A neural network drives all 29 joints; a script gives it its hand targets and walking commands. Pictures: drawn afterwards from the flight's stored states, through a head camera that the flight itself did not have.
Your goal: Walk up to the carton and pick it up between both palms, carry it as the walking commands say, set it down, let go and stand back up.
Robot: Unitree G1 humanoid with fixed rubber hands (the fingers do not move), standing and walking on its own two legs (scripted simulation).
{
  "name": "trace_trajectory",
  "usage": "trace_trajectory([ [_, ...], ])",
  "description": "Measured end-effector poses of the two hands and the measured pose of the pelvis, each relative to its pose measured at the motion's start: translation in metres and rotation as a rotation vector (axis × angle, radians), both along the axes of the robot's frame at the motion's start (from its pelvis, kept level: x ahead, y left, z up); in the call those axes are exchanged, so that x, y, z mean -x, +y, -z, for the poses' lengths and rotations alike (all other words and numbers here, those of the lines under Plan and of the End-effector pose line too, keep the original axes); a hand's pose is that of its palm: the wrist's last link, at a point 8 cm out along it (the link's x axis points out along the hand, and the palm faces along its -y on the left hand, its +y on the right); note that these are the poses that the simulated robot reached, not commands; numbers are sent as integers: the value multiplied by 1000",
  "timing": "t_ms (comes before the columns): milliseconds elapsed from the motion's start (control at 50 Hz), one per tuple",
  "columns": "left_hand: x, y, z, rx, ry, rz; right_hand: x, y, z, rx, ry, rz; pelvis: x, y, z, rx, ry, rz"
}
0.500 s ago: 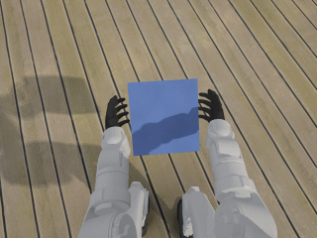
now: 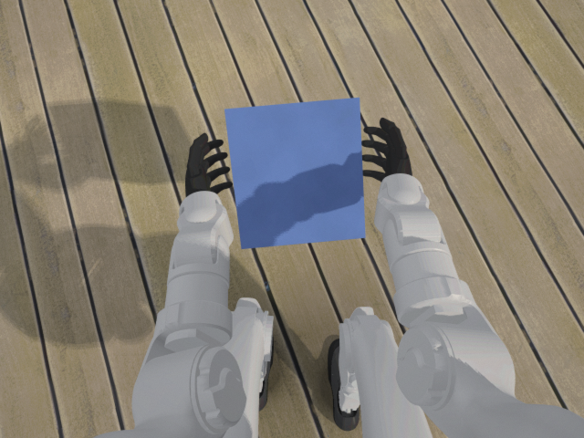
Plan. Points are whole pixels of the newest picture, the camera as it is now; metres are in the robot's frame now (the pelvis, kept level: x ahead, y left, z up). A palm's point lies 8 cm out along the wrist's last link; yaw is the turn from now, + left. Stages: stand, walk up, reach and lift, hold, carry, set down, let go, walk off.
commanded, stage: set down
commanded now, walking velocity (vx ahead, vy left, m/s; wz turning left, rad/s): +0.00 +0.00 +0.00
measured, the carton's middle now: (295, 171) +0.51 +0.03 -0.16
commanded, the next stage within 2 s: none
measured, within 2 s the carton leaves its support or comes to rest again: neither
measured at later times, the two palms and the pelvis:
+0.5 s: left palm (215, 197) +0.45 +0.16 -0.15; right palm (375, 178) +0.49 -0.10 -0.15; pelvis -0.01 +0.00 -0.07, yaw -1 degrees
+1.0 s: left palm (225, 200) +0.48 +0.16 -0.24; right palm (364, 183) +0.52 -0.10 -0.24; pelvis -0.02 +0.00 -0.13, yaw -1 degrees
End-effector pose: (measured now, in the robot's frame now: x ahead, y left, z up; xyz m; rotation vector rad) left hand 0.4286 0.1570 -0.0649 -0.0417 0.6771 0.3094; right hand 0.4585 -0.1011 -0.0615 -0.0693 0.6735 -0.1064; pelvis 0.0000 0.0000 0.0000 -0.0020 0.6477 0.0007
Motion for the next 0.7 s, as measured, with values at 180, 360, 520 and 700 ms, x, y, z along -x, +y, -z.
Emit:
trace_trajectory([
  [180,-9,1,33,-4,9,-5,-12,2,32,8,5,-14,6,-1,27,-2,31,9],
  [360,-17,3,65,-4,15,-11,-24,4,64,12,7,-29,9,0,52,-4,61,17],
  [520,-26,4,94,-2,22,-8,-34,4,93,13,12,-37,11,0,72,-6,81,23],
  [700,-35,4,124,1,28,1,-44,3,125,13,18,-44,13,1,94,-10,97,30],
])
